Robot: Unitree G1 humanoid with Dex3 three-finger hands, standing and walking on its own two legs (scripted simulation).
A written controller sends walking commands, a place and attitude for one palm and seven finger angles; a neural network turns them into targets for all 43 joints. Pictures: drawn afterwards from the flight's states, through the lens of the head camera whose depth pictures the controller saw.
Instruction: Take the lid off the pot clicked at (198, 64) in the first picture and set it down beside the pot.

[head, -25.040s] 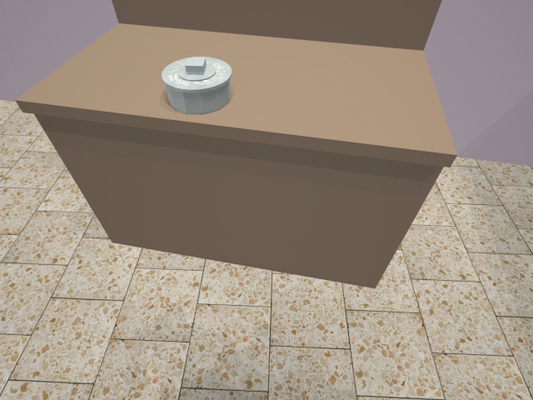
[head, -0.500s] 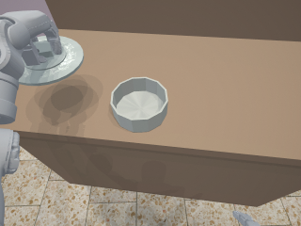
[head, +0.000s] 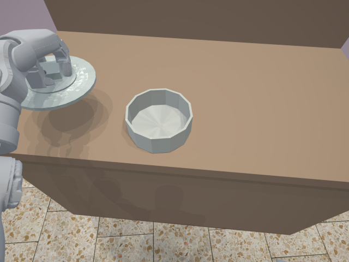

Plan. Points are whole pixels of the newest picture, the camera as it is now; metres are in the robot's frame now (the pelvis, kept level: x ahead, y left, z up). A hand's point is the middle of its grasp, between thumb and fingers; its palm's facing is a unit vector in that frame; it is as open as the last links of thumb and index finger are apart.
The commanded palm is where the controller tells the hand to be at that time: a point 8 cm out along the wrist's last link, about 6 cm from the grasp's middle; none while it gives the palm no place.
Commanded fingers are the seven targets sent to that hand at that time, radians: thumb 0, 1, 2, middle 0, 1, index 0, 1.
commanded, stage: lower the lid onto the table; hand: left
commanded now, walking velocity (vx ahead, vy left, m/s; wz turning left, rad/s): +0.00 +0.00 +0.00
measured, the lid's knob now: (48, 70) +0.49 +0.27 +0.17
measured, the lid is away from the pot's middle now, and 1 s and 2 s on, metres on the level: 0.24 0.24 0.23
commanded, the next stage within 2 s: none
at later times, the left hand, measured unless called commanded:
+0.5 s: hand (47, 89) +0.45 +0.28 +0.15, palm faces -0.39 -0.05 -0.92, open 6.7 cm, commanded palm +0.46 +0.27 +0.22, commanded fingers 0.00 0.50 1.19 -0.77 -0.95 -0.94 -1.00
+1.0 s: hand (59, 96) +0.46 +0.26 +0.12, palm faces -0.42 -0.04 -0.91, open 6.7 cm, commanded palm +0.47 +0.26 +0.19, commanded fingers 0.00 0.50 1.19 -0.77 -0.95 -0.94 -1.00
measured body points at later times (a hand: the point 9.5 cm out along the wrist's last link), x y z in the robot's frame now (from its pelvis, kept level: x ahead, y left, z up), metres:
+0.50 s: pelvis +0.00 +0.01 +0.00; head +0.06 +0.01 +0.44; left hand +0.47 +0.28 +0.20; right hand +0.09 -0.27 -0.12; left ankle +0.03 +0.06 -0.74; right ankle -0.03 -0.14 -0.74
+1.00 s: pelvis +0.00 +0.01 +0.00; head +0.07 +0.01 +0.44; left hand +0.48 +0.26 +0.17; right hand +0.06 -0.27 -0.12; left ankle +0.03 +0.06 -0.74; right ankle -0.03 -0.14 -0.74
